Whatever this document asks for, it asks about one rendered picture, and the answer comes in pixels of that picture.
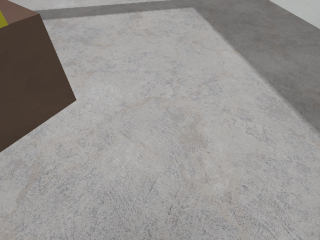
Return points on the pedestal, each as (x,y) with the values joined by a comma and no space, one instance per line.
(33,84)

